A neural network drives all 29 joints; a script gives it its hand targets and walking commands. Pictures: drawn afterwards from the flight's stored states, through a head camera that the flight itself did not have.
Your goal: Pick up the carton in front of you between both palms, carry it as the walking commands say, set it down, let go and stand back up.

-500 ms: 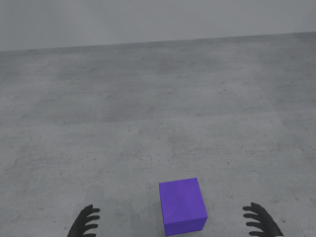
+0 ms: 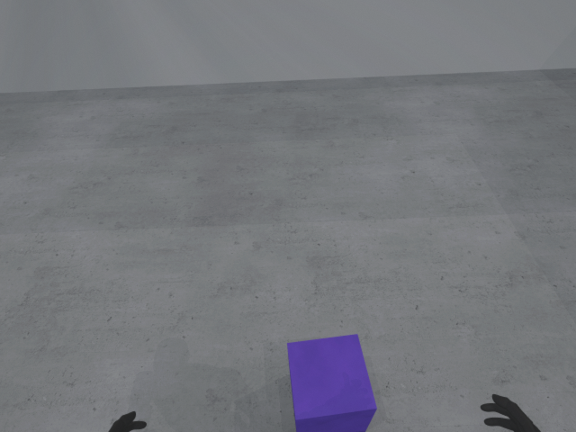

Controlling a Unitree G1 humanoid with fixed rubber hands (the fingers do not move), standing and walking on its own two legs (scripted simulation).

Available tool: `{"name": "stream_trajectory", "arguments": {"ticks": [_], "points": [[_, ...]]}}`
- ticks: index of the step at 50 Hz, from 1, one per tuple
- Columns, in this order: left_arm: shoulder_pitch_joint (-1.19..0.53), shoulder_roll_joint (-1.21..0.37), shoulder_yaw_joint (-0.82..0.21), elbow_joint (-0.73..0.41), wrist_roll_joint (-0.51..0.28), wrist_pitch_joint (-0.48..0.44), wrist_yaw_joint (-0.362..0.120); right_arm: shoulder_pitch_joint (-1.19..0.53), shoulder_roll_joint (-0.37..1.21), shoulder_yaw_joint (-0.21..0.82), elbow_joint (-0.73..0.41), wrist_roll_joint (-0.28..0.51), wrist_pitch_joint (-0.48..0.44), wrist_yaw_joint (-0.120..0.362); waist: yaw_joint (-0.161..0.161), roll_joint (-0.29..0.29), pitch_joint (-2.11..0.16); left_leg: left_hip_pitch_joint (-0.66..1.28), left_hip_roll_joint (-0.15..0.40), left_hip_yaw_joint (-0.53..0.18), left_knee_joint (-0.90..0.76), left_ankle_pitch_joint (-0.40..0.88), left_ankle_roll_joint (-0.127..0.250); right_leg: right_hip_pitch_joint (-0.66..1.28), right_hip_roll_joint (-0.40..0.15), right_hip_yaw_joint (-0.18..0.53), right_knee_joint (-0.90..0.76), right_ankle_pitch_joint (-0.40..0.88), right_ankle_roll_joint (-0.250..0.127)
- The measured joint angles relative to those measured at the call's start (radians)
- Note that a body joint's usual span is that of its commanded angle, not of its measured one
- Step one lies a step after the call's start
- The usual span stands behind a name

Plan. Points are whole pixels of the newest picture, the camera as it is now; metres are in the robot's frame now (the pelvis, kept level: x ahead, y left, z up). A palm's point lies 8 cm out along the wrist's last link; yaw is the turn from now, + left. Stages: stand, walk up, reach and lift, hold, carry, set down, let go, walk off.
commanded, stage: stand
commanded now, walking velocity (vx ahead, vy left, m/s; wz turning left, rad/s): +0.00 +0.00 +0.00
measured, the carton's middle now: (327, 388) +0.39 -0.07 -0.65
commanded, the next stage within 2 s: none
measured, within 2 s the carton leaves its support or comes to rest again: neither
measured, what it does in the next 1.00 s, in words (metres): stands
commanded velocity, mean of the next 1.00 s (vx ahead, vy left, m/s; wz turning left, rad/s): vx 0.00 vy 0.00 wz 0.00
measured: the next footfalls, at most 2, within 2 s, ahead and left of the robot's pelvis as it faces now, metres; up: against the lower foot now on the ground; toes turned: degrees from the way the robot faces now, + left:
none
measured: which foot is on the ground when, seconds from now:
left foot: down 0.00-1.00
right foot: down 0.00-1.00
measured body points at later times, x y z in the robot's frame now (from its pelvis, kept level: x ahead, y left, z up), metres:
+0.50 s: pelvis -0.01 +0.00 +0.01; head -0.02 +0.00 +0.46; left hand +0.10 +0.30 -0.11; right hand +0.11 -0.30 -0.10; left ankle -0.04 +0.11 -0.74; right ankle -0.02 -0.11 -0.74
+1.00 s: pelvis -0.03 +0.00 +0.01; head -0.03 +0.00 +0.46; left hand +0.07 +0.31 -0.11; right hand +0.08 -0.31 -0.10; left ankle -0.04 +0.11 -0.74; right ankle -0.02 -0.11 -0.74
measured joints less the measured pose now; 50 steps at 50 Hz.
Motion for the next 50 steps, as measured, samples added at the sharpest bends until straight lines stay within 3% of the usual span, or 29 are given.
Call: {"name": "stream_trajectory", "arguments": {"ticks": [50], "points": [[-0.028, 0.048, -0.016, 0.212, -0.016, -0.012, -0.019, -0.043, -0.04, 0.029, 0.225, 0.016, -0.022, 0.005, 0.008, -0.003, 0.012, 0.048, 0.005, 0.008, -0.122, 0.101, -0.004, 0.048, -0.007, 0.008, -0.121, 0.101, 0.003]]}}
